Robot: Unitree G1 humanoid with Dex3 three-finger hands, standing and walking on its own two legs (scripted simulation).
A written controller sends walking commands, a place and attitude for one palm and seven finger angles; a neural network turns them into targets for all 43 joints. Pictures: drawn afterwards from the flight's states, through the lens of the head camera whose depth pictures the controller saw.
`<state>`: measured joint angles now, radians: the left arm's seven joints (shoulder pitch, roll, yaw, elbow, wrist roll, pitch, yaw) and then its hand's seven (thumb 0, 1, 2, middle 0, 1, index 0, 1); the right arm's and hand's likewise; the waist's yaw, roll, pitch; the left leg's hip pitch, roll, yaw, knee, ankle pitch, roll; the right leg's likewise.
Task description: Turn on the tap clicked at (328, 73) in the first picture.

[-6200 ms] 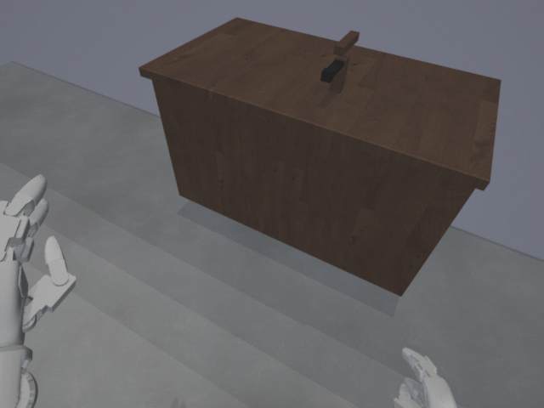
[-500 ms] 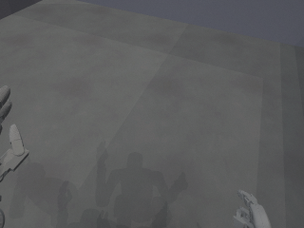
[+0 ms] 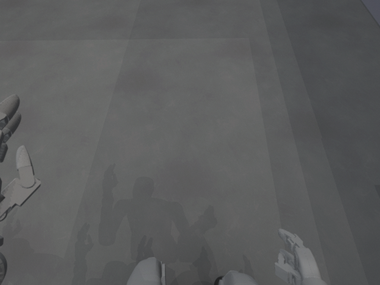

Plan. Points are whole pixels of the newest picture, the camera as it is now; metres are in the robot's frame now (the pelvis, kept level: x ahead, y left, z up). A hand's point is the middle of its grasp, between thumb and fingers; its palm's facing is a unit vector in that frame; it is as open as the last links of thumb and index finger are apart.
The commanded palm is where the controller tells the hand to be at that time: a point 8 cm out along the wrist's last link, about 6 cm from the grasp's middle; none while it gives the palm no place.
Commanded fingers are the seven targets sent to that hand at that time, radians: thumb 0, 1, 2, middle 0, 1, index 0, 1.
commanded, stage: turn to face it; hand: left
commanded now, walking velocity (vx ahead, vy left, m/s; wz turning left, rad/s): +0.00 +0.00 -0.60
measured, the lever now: out of the picture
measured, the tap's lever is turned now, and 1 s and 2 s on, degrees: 0 0 0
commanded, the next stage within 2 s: none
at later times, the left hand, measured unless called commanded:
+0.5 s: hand (89, 190) +0.22 +0.14 +0.19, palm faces +0.16 -0.89 -0.43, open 7.4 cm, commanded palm +0.19 +0.19 +0.19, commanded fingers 0.00 0.90 0.90 -0.20 -0.30 -0.20 -0.30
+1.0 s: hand (174, 226) +0.18 +0.03 +0.18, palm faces -0.12 -0.89 -0.43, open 7.4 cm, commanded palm +0.16 +0.09 +0.19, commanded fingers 0.00 0.90 0.90 -0.20 -0.30 -0.20 -0.30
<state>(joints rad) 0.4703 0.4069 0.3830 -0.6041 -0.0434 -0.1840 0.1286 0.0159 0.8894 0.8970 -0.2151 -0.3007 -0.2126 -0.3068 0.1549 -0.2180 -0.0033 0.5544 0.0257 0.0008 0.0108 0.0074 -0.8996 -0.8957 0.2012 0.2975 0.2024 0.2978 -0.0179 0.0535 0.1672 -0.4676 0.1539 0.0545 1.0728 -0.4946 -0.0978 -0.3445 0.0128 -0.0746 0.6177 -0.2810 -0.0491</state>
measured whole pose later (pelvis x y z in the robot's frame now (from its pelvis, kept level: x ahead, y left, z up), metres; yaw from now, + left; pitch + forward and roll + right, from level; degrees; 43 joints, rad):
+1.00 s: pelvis -0.12 -0.06 +0.01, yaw -34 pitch +2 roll +2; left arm 0.50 0.38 0.36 -0.55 -0.05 -0.17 0.15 0.01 0.89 0.90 -0.22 -0.30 -0.21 -0.31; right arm 0.17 -0.28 -0.05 0.53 0.02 0.08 -0.02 0.01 -0.91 -0.90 0.19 0.30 0.19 0.30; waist 0.02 -0.03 0.03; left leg -0.32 0.02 0.03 0.68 -0.46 -0.06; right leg -0.39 0.10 0.08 0.47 -0.10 -0.09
